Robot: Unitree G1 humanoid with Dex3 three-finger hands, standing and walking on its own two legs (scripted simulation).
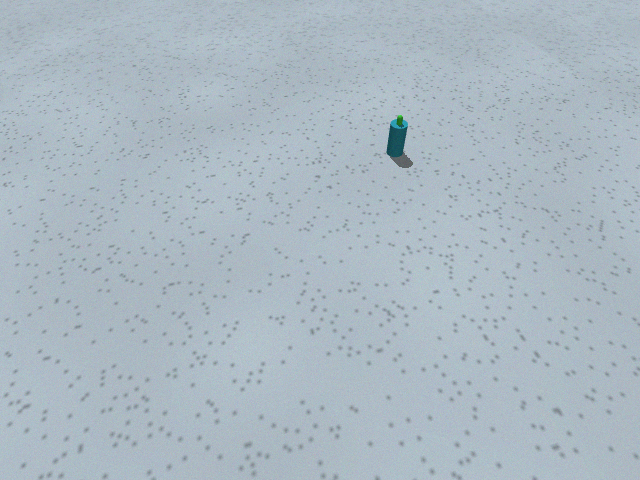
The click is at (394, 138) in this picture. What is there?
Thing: necked bottle
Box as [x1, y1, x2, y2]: [386, 115, 407, 156]
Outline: 401,115 399,115 396,119 392,120 390,124 386,151 391,156 399,156 402,153 407,123 402,119
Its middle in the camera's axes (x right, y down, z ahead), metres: +0.40 -0.53 +1.93
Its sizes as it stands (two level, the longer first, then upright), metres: 0.083 0.083 0.214
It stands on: the floor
